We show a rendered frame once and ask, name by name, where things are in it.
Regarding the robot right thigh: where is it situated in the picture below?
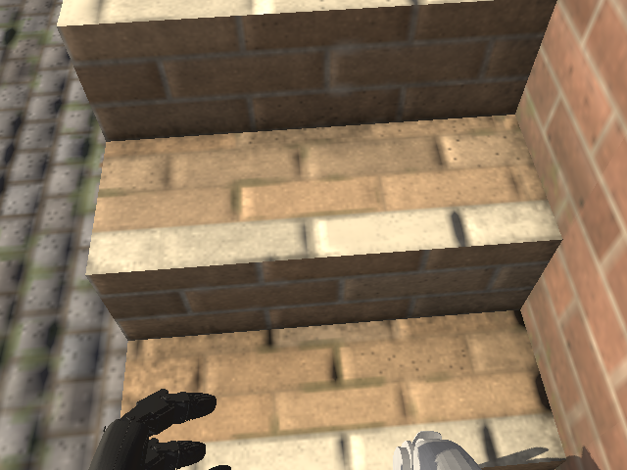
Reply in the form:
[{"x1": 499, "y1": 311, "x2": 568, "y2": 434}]
[{"x1": 393, "y1": 439, "x2": 482, "y2": 470}]

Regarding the right robot shin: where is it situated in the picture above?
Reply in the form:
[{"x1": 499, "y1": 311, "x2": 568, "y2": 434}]
[{"x1": 412, "y1": 431, "x2": 442, "y2": 445}]

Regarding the robot left hand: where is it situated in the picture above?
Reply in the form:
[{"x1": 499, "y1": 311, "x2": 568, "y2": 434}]
[{"x1": 88, "y1": 389, "x2": 231, "y2": 470}]

